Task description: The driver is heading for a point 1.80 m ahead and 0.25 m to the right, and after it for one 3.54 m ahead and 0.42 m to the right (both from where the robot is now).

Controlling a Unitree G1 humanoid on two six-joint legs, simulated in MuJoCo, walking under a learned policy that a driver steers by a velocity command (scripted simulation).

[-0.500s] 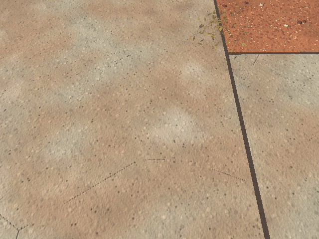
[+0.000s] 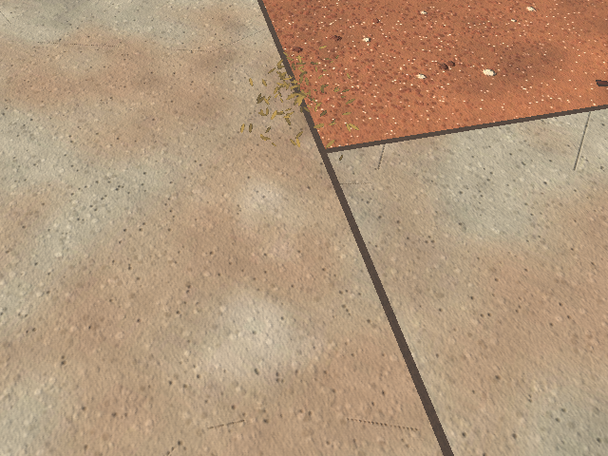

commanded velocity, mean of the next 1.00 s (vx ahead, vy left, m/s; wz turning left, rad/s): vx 0.50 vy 0.00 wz -0.29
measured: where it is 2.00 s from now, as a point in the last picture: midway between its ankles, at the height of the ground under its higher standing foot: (389, 314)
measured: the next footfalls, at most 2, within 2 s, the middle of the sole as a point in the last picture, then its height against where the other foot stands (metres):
right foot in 0.38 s outside the picture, level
left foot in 0.92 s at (352, 373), level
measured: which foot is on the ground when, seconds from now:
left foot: down 0.00-0.40, up 0.42-0.90, down 0.92-1.00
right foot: up 0.00-0.36, down 0.38-0.92, up 0.94-1.00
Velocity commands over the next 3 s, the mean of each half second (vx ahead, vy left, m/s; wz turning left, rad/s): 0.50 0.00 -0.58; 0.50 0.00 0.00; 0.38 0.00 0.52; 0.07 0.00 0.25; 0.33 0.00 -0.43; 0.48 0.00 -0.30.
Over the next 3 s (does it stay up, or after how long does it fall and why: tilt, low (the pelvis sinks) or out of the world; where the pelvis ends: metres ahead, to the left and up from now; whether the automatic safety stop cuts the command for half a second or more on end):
stays up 1.27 -0.25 0.01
